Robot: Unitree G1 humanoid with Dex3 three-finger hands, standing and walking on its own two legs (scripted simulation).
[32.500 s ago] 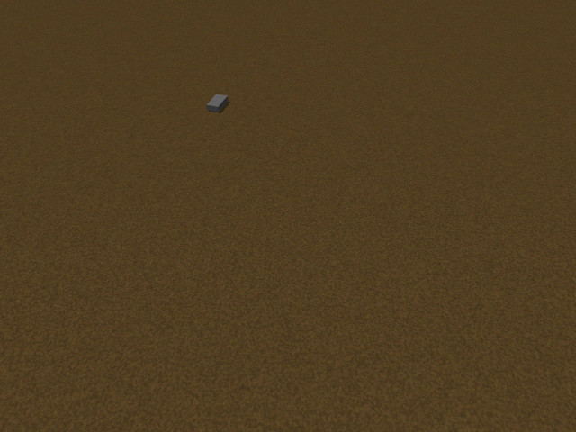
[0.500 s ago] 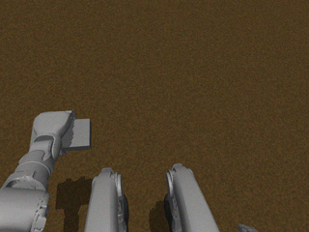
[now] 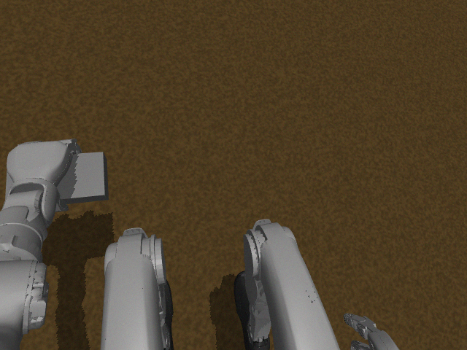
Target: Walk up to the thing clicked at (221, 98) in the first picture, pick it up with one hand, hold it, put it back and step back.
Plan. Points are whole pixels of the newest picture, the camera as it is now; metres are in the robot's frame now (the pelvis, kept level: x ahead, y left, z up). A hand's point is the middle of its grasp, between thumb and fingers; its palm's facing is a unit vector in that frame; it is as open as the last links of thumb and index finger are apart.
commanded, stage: crouch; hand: left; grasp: from above
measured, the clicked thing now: (60, 179) +0.42 +0.29 -0.20
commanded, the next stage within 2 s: lower in 0.44 s
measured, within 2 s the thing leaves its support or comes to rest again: neither
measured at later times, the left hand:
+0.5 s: hand (66, 183) +0.42 +0.29 -0.24, palm faces -0.44 -0.08 -0.90, open 11.1 cm
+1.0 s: hand (78, 188) +0.42 +0.29 -0.30, palm faces -0.44 -0.11 -0.89, open 11.1 cm
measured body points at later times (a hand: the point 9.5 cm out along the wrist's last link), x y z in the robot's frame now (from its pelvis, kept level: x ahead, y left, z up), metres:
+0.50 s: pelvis -0.01 -0.01 -0.07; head +0.22 +0.06 +0.31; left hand +0.44 +0.30 -0.19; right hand +0.05 -0.28 -0.18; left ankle +0.08 +0.12 -0.38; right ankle +0.08 -0.12 -0.38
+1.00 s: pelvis -0.01 -0.01 -0.10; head +0.24 +0.07 +0.27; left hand +0.44 +0.30 -0.25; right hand +0.06 -0.28 -0.20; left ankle +0.08 +0.12 -0.38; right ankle +0.08 -0.12 -0.38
